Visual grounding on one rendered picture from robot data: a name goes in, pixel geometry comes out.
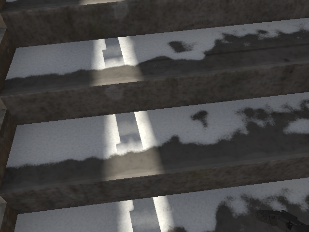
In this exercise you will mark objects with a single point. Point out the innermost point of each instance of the robot right hand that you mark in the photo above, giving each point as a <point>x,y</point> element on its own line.
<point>283,220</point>

